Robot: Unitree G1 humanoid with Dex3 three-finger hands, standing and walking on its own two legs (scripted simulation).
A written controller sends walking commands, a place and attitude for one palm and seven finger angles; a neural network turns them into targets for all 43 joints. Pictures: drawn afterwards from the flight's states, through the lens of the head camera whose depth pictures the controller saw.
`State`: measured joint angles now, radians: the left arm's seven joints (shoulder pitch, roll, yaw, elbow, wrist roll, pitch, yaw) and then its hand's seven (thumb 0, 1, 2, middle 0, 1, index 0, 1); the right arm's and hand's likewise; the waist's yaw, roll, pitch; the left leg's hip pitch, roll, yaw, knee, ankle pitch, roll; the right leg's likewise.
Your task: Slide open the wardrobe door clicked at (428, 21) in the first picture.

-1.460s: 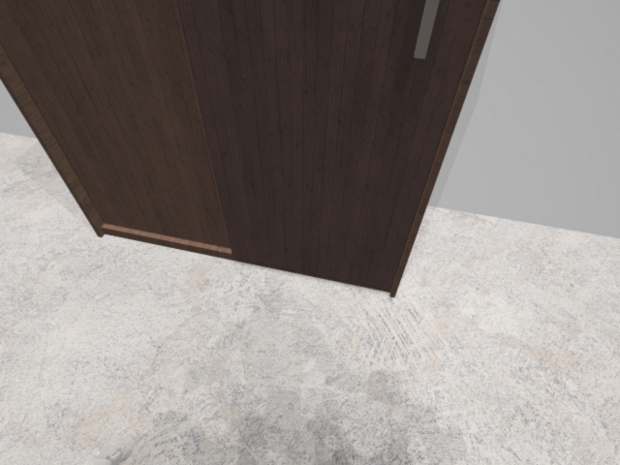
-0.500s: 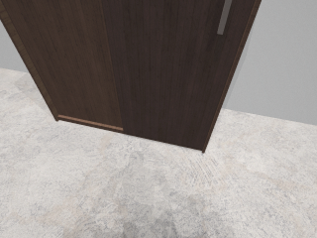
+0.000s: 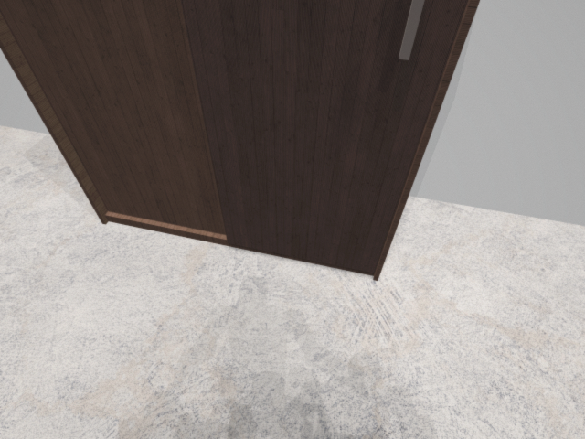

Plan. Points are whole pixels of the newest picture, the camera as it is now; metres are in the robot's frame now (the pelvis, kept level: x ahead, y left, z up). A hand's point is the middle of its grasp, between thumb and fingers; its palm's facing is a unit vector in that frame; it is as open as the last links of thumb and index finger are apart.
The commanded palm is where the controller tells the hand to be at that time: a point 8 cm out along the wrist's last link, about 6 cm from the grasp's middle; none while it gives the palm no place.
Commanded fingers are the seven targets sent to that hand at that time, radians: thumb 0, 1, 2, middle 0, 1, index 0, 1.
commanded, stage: look at it before walking up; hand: right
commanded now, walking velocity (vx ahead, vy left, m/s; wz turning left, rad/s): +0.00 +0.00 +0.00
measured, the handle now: (416, 5) +0.85 -0.20 +0.24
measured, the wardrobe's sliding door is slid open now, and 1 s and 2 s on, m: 0.00 0.00 0.00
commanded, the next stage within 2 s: turn to face it in 0.18 s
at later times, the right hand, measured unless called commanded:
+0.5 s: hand out of the picture +0.07 -0.25 -0.16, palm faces +0.02 +0.94 -0.33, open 7.4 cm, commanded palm none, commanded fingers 0.00 -0.90 -0.90 0.20 0.30 0.20 0.30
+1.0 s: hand out of the picture -0.03 -0.20 -0.19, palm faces +0.14 +0.96 -0.23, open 7.4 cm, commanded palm none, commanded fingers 0.00 -0.90 -0.90 0.20 0.30 0.20 0.30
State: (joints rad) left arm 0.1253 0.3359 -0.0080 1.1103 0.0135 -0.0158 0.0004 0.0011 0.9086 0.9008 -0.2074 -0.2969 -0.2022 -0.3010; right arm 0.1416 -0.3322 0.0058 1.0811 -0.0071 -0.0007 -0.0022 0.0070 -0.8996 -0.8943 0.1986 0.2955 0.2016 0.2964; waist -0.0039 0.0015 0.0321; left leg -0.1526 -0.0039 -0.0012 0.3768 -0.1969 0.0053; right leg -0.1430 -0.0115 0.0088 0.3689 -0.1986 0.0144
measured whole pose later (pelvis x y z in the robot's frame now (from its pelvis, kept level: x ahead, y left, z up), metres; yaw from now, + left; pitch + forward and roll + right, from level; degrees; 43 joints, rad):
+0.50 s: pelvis +0.00 +0.00 +0.00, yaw -2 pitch -2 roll +0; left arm 0.13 0.33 -0.01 1.10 0.01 0.00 0.00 0.00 0.91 0.90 -0.21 -0.30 -0.20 -0.30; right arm 0.13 -0.33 0.00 1.06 -0.01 0.01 -0.01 0.01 -0.90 -0.89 0.20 0.30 0.20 0.30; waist 0.00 0.00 0.04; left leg -0.16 0.01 0.02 0.40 -0.21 0.00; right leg -0.16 0.01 0.03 0.39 -0.20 0.01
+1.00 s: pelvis -0.01 +0.00 -0.01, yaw -7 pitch +0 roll +0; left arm 0.24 0.17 0.00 1.06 0.03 0.03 0.00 0.00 0.91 0.90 -0.21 -0.30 -0.20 -0.30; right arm 0.28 -0.22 -0.02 1.05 -0.02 0.03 -0.02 0.01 -0.90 -0.89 0.20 0.30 0.20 0.30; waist -0.01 0.02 0.02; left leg -0.27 0.02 0.06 0.57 -0.38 -0.01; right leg -0.29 0.05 0.12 0.53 -0.25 -0.01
